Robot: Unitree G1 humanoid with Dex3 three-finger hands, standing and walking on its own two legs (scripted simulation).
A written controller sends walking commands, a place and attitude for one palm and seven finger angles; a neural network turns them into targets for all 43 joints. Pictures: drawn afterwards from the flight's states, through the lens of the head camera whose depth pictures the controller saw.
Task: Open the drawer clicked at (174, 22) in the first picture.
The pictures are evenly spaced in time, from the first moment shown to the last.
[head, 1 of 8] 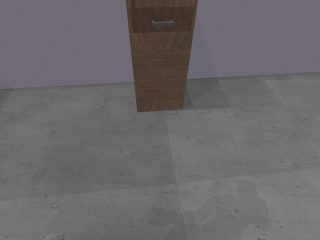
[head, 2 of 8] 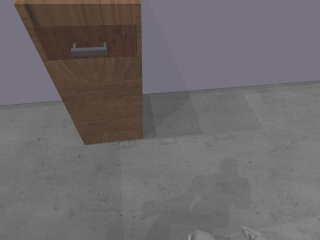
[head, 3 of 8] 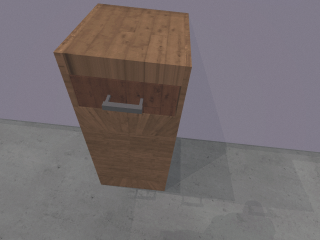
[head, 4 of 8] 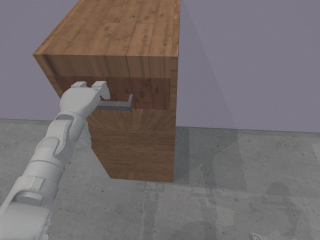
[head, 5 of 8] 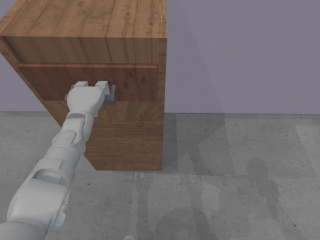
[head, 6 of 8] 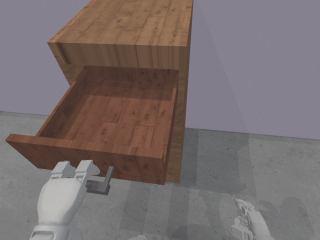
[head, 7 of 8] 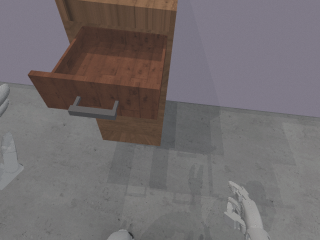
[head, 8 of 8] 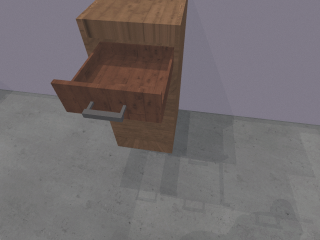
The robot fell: no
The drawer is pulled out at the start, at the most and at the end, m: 0.00 0.30 0.30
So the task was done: yes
